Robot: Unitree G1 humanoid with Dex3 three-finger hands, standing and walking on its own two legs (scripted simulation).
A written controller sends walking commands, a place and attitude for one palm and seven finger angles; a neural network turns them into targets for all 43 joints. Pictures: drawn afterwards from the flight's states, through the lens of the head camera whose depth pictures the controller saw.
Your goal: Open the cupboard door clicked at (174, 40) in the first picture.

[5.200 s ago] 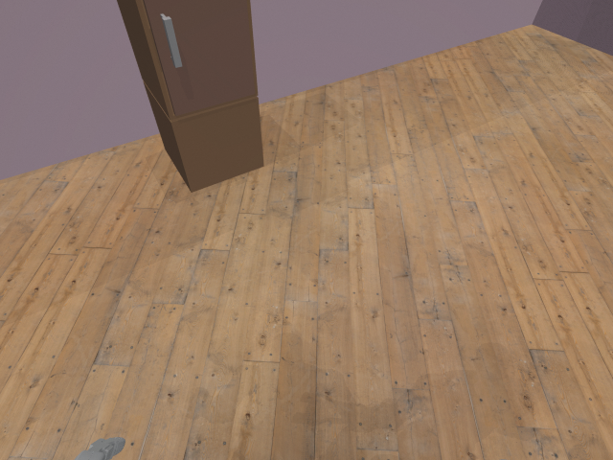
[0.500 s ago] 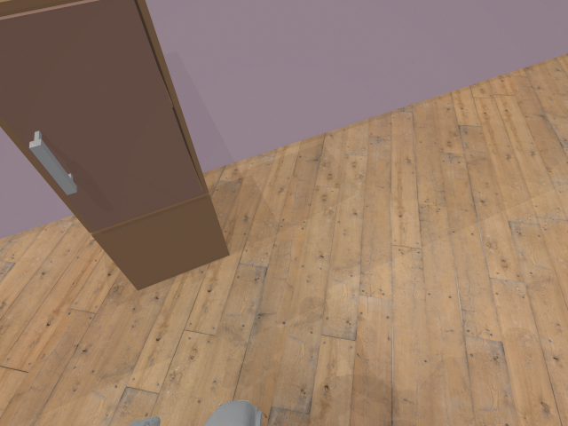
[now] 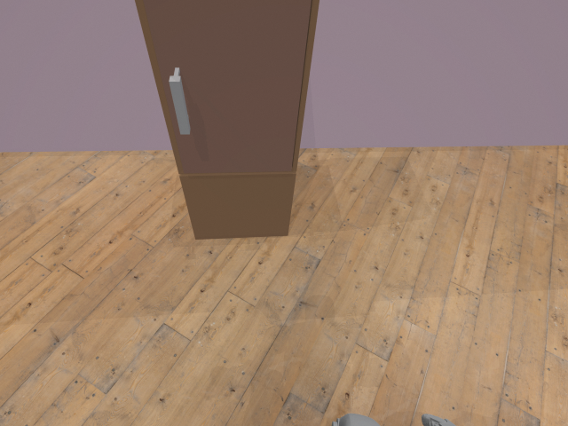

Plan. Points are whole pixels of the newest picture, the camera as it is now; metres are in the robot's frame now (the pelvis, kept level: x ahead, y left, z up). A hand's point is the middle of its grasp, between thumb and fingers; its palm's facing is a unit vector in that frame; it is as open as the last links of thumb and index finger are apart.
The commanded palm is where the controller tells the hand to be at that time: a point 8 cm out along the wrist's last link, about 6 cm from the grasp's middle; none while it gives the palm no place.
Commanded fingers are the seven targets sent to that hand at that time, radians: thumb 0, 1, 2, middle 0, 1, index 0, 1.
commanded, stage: turn to face it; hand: left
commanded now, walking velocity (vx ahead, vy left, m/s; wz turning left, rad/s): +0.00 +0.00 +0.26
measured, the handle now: (181, 101) +0.82 +0.33 -0.06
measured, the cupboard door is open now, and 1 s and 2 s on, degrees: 0 0 0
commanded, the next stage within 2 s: take the last steps up to it in 0.14 s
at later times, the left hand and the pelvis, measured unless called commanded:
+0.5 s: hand out of the picture +0.00 +0.15 -0.15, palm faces +0.20 -0.94 -0.27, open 7.3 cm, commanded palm none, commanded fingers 0.00 0.90 0.90 -0.20 -0.30 -0.20 -0.30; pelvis +0.00 -0.04 +0.01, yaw +9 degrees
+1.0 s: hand out of the picture +0.06 +0.24 -0.18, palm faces +0.20 -0.97 -0.16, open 7.4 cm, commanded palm none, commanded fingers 0.00 0.90 0.90 -0.20 -0.30 -0.20 -0.30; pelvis +0.10 +0.07 +0.00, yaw +8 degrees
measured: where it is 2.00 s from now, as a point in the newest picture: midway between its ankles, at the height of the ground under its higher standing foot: (268, 385)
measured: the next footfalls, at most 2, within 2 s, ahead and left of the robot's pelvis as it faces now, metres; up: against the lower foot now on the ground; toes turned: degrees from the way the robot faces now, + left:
right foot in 0.24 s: +0.03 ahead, -0.13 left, +0.00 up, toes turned +0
left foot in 0.76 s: +0.10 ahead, +0.15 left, +0.00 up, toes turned +18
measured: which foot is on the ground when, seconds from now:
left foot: down 0.00-0.24, up 0.26-0.74, down 0.76-1.00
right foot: up 0.00-0.22, down 0.24-0.78, up 0.80-1.00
